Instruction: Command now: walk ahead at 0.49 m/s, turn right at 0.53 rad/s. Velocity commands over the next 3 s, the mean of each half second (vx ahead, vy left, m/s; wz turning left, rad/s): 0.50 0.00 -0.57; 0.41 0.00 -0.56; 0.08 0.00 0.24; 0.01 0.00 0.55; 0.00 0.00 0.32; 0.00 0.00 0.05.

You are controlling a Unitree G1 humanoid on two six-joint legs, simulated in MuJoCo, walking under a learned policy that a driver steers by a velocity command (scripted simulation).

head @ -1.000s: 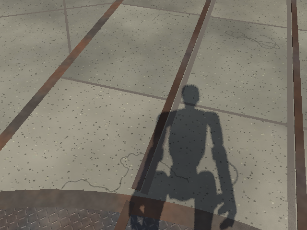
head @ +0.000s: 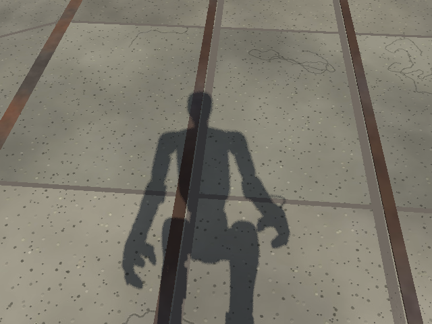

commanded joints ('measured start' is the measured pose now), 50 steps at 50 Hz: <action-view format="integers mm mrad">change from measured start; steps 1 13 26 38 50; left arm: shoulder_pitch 33 252 73 -329 -97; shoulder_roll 124 142 94 62 91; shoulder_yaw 18 18 9 -28 -10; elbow -60 -79 -200 -375 -310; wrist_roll -8 13 32 28 -12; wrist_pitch -25 -5 39 43 29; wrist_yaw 6 23 -29 -86 13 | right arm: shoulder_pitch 43 -355 82 217 198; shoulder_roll -68 -95 -119 -181 -122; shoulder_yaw -14 7 -19 -39 -9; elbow -51 -238 -124 -59 -117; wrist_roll -9 14 16 25 26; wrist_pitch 32 24 -16 -25 56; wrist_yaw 6 27 -7 -5 -16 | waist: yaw -33 104 5 -54 -25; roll -13 -95 76 73 -23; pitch -5 1 -55 20 -172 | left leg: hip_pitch -56 -182 414 498 8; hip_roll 19 -82 172 157 31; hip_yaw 21 34 -177 179 16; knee -113 -512 -943 -993 70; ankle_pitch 84 231 240 436 -147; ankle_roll -41 -31 146 112 -36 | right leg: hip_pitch -19 310 -359 -404 144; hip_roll -281 -285 -207 -228 -423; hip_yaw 306 402 111 -36 248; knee -199 -64 827 345 -8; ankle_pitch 229 507 -155 135 779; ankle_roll -119 -47 101 94 -101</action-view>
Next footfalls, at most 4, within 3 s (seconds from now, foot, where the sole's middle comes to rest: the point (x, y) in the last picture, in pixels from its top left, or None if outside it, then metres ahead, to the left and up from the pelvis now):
0.36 left None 0.41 0.10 -0.77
0.90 right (296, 295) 0.56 -0.20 -0.77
1.52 left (239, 280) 0.61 -0.03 -0.77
2.02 right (302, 283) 0.60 -0.23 -0.77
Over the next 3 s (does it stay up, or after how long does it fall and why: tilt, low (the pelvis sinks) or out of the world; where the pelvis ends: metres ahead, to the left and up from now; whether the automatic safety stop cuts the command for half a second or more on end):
stays up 0.54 -0.11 0.01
